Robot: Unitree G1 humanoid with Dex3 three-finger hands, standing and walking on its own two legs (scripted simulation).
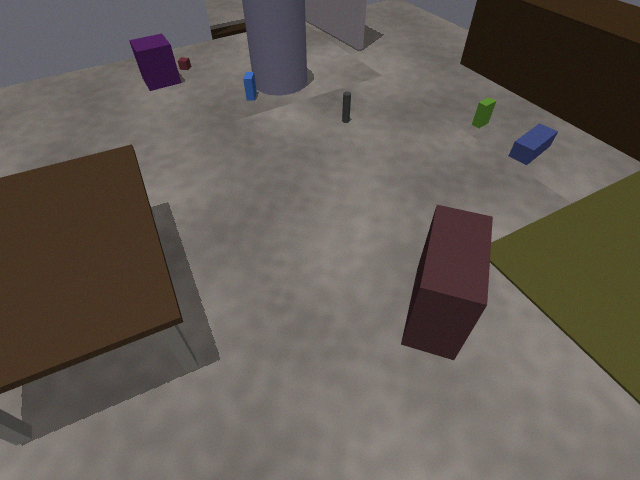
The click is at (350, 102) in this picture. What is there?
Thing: slim round
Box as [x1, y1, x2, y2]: [342, 92, 350, 122]
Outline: 344,92 342,121 347,122 349,120 350,93
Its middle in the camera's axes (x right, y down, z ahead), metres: +0.16 -0.76 +2.22
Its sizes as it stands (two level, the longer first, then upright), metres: 0.044 0.044 0.172
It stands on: the floor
